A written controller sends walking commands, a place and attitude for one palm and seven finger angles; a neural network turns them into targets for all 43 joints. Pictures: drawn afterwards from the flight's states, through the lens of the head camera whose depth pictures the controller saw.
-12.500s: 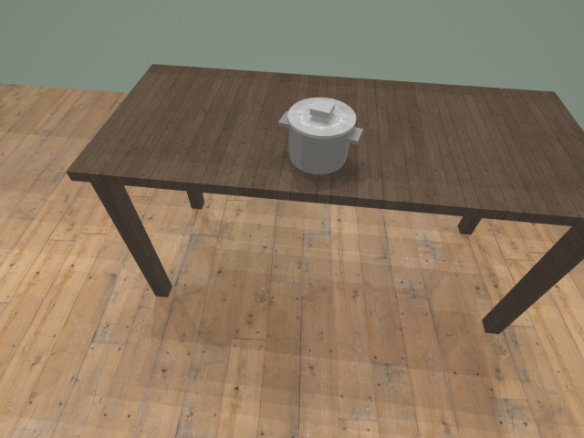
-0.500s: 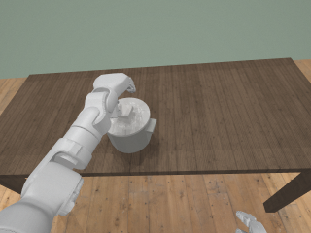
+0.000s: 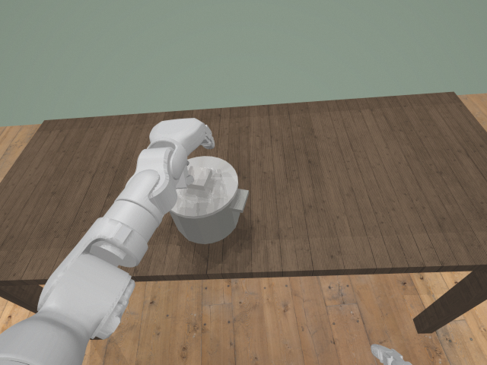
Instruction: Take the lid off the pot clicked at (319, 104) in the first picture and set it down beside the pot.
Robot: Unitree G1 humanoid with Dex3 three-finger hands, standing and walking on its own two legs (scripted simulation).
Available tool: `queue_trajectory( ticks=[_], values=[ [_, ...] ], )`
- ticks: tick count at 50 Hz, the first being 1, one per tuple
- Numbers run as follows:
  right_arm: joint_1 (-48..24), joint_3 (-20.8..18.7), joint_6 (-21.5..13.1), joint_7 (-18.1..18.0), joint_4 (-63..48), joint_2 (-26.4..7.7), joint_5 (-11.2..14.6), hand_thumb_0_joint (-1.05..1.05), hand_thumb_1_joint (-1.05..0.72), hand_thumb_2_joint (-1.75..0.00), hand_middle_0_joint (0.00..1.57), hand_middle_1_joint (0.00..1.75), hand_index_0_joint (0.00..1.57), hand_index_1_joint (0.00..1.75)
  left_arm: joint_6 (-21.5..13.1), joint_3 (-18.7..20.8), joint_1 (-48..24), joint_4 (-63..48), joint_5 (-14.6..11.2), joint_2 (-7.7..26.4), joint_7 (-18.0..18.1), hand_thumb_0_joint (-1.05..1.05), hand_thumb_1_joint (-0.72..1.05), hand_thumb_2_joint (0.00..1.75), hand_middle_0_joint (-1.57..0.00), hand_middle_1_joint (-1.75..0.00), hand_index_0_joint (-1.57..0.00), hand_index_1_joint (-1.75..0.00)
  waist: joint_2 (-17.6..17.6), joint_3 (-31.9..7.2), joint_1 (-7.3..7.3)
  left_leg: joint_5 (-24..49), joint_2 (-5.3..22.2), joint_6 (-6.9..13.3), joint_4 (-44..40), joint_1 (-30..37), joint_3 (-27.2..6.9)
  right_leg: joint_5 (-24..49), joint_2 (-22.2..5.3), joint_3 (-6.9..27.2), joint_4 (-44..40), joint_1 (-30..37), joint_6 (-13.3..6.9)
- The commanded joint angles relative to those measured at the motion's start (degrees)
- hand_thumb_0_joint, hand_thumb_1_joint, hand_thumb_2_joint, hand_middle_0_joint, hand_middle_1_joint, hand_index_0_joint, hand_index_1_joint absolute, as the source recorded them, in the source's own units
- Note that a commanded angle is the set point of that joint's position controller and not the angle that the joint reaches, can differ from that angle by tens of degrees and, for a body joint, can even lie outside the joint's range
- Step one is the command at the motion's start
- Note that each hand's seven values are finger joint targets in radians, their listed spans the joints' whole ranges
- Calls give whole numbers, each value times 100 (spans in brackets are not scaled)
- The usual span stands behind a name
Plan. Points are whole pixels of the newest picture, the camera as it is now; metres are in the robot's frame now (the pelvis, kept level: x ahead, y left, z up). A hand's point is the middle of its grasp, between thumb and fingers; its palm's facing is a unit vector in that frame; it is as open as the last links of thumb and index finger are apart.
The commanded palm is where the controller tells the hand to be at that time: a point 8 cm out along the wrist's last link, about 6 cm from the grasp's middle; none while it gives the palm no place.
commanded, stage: move the open hand above the knob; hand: left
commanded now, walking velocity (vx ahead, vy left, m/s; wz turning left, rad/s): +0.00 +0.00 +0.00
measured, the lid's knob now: (197, 178) +0.46 +0.10 +0.03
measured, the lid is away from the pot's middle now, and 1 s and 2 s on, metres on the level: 0.00 0.00 0.00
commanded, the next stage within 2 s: lower the open fingers around the knob in 0.34 s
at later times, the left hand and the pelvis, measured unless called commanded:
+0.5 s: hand (184, 166) +0.43 +0.11 +0.10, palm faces -0.25 -0.05 -0.97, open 10.1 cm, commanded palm +0.41 +0.10 +0.16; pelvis +0.00 +0.00 +0.00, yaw +1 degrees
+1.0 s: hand (188, 182) +0.42 +0.11 +0.07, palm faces -0.29 -0.05 -0.95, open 10.1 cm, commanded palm +0.41 +0.11 +0.12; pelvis +0.00 -0.01 +0.00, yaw +0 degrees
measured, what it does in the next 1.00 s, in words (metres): stands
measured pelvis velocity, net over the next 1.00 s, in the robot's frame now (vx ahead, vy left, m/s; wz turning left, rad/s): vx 0.00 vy -0.01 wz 0.00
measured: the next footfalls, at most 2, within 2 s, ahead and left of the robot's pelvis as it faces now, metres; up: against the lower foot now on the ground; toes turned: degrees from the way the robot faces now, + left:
none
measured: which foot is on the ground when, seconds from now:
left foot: down 0.00-1.00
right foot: down 0.00-1.00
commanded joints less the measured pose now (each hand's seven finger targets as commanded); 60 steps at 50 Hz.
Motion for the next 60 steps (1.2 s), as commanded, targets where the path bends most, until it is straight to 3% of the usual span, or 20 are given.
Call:
queue_trajectory(
  ticks=[1,4,6,10,13,16,17,21,25,28,30,34,35,38,41,45,49,53,56,60],
  values=[
    [-578,-180,-240,-26,-818,-587,24,0,-90,-90,20,30,20,30,108,611,-2764,-1241,74,1207,230,0,-29,138,-82,-8,-82,-8,-863,-2084,48,1793,65,126,-203,454,-207,2012,200,-167,-85,1252,-320],
    [-642,-220,-284,41,-916,-501,14,0,-90,-90,20,30,20,30,78,338,-2685,-1889,80,933,172,0,-29,138,-82,-8,-82,-8,-626,-2531,31,2520,95,137,-37,882,-322,2408,191,-178,-1,1315,-332],
    [-634,-211,-270,73,-936,-524,9,0,-90,-90,20,30,20,30,82,579,-2253,-1844,92,1175,151,0,-29,138,-82,-8,-82,-8,-704,-2529,92,2666,105,137,-7,831,-306,2523,200,-169,-5,1425,-323],
    [-709,-157,-150,56,-793,-570,65,0,-90,-90,20,30,20,30,266,371,-2327,-1228,77,908,140,0,-29,138,-82,-8,-82,-8,-999,-1637,4,1790,102,81,-159,350,-218,1943,221,-257,-103,989,-336],
    [-818,-174,-188,33,-887,-492,64,0,-90,-90,20,30,20,30,243,126,-3030,-1905,54,787,116,0,-29,138,-82,-8,-82,-8,-636,-2089,-51,1862,68,108,-109,718,-292,1916,220,-226,-46,1018,-353],
    [-807,-179,-276,17,-944,-469,7,0,-90,-90,20,30,20,30,91,404,-3092,-2395,49,1167,131,0,-29,138,-82,-8,-82,-8,-468,-2772,-2,2403,78,110,10,1078,-394,2252,215,-182,33,1305,-353],
    [-771,-163,-257,13,-875,-445,20,0,-90,-90,20,30,20,30,142,262,-2799,-1970,60,929,115,0,-29,138,-82,-8,-82,-8,-557,-2511,-18,2358,73,106,19,965,-363,2227,226,-205,11,1193,-353],
    [-775,-76,-133,18,-721,-537,72,0,-90,-90,20,30,20,30,334,359,-2213,-729,94,850,174,0,-29,138,-82,-8,-82,-8,-1107,-1609,49,1653,93,31,-183,274,-227,1784,241,-282,-56,986,-331],
    [-930,-128,-96,56,-895,-490,33,0,-90,-90,20,30,20,30,321,-34,-2779,-1451,54,438,72,0,-29,138,-82,-8,-82,-8,-838,-2056,-23,1836,62,63,-73,517,-277,1958,199,-245,9,1051,-364],
    [-842,-127,-116,7,-920,-502,15,0,-90,-90,20,30,20,30,217,349,-2717,-1538,94,965,51,0,-29,138,-82,-8,-82,-8,-731,-2411,13,1990,37,97,-34,648,-265,2185,206,-171,25,1325,-346],
    [-713,-120,-142,-66,-881,-524,-21,0,-90,-90,20,30,20,30,103,816,-2609,-1439,97,1435,109,0,-29,138,-82,-8,-82,-8,-1012,-2408,76,1921,31,124,-50,450,-249,2305,189,-136,-25,1567,-330],
    [-729,-98,-143,-78,-835,-470,36,0,-90,-90,20,30,20,30,47,435,-2310,-1074,182,961,254,0,-29,138,-82,-8,-82,-8,-1006,-1921,58,1679,59,105,-142,248,-173,2097,199,-164,-69,1314,-312],
    [-733,-130,-146,-61,-867,-487,16,0,-90,-90,20,30,20,30,35,536,-2209,-1164,149,980,278,0,-29,138,-82,-8,-82,-8,-1097,-2024,91,1765,71,119,-120,253,-181,2175,189,-145,-85,1398,-319],
    [-752,-178,-118,2,-889,-482,30,0,-90,-90,20,30,20,30,51,178,-2230,-1470,74,605,273,0,-29,138,-82,-8,-82,-8,-754,-2123,14,1827,66,114,-63,464,-173,2191,203,-175,-61,1244,-322],
    [-707,-184,-95,-41,-853,-543,27,0,-90,-90,20,30,20,30,21,517,-2252,-1422,93,1054,309,0,-29,138,-82,-8,-82,-8,-862,-2148,18,1620,51,131,-82,359,-162,2059,216,-125,-89,1334,-313],
    [-606,-191,-129,-120,-764,-529,26,0,-90,-90,20,30,20,30,-102,552,-2637,-1482,126,1157,403,0,-29,138,-82,-8,-82,-8,-823,-2183,-29,1496,48,152,-104,349,-183,1925,205,-97,-132,1302,-319],
    [-578,-186,-126,-94,-715,-531,46,0,-90,-90,20,30,20,30,-61,368,-1816,-754,70,743,448,0,-29,138,-82,-8,-82,-8,-948,-1906,-1,1453,60,113,-96,215,-133,1880,224,-146,-112,1131,-305],
    [-584,-230,-92,-75,-724,-541,41,0,-90,-90,20,30,20,30,-107,154,-2060,-775,120,524,457,0,-29,138,-82,-8,-82,-8,-890,-1853,-73,1356,70,118,-72,217,-130,1714,233,-158,-100,942,-315],
    [-492,-190,-78,-101,-690,-592,30,0,-90,-90,20,30,20,30,-141,552,-1826,-311,194,975,519,0,-29,138,-82,-8,-82,-8,-932,-1785,-12,1266,71,100,-67,57,-105,1612,247,-141,-77,960,-319],
    [-496,-234,-88,-139,-719,-549,6,0,-90,-90,20,30,20,30,-208,445,-2459,-855,180,877,559,0,-29,138,-82,-8,-82,-8,-771,-2163,-76,1375,86,135,-39,234,-137,1722,226,-112,-74,1039,-328]
  ],
)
